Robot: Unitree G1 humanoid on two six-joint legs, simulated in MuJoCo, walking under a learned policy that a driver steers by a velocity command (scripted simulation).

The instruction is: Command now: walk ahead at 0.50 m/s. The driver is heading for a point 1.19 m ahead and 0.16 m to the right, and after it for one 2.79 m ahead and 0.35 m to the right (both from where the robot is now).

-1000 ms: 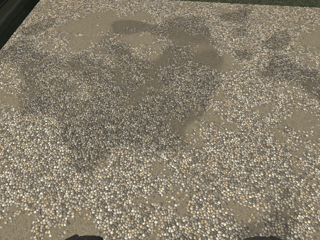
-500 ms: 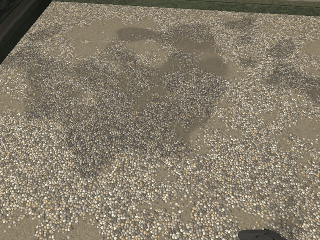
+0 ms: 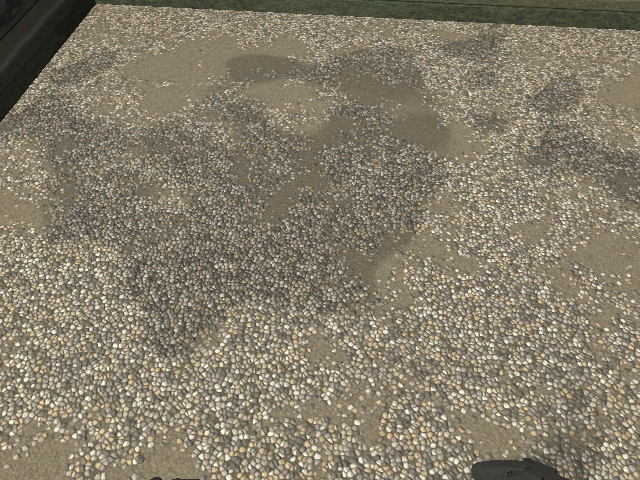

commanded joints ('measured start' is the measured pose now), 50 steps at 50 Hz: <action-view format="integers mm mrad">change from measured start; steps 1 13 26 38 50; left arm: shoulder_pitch -61 -59 -116 -117 -40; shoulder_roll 56 55 61 60 57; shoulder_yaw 16 15 11 10 16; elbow -84 -81 -102 -101 -70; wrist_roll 0 0 -5 -4 2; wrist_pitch -27 -26 -16 -16 -24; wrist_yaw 3 3 2 2 5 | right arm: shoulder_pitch -95 -88 -133 -128 -26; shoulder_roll -73 -69 -56 -54 -59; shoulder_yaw -21 -20 -14 -13 -17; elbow -87 -89 -121 -123 -82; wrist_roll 14 14 3 3 8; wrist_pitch -13 -15 -17 -18 -25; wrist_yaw -15 -16 -1 -2 -14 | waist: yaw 21 21 -2 -2 13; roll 22 24 17 17 10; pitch -79 -80 -9 -8 -163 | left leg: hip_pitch -62 -65 -87 -90 -33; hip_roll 78 80 82 84 84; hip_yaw -97 -92 -43 -39 -67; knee -161 -158 -112 -110 -133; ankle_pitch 144 139 302 299 153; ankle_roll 22 23 22 23 23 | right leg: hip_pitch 98 95 37 34 125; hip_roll -11 -9 -27 -24 -9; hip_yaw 18 22 43 45 31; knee -77 -74 -67 -64 -57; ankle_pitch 78 77 256 255 98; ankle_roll -17 -17 -17 -17 -18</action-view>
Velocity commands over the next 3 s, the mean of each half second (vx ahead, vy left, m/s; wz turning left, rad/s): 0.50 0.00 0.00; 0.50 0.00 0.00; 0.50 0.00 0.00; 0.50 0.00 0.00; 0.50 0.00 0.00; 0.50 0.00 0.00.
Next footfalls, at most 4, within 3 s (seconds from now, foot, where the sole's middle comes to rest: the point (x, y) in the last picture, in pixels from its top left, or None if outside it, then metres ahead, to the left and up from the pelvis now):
none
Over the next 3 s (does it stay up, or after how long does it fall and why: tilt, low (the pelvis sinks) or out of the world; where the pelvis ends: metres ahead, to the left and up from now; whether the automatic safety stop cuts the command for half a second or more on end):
stays up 0.00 0.01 0.00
